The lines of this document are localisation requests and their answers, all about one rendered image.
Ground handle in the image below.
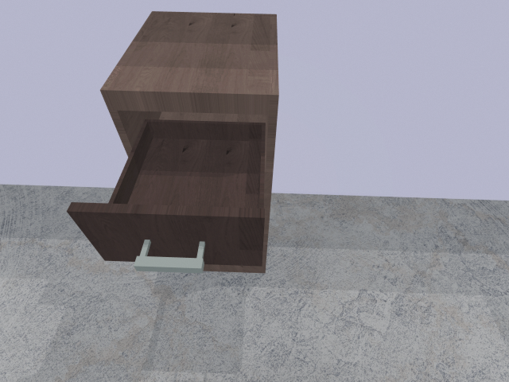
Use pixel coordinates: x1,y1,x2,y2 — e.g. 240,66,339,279
134,240,205,274

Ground cabinet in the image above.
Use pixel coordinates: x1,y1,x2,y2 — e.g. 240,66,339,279
100,11,279,273

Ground drawer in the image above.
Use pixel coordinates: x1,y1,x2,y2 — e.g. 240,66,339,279
67,119,266,267

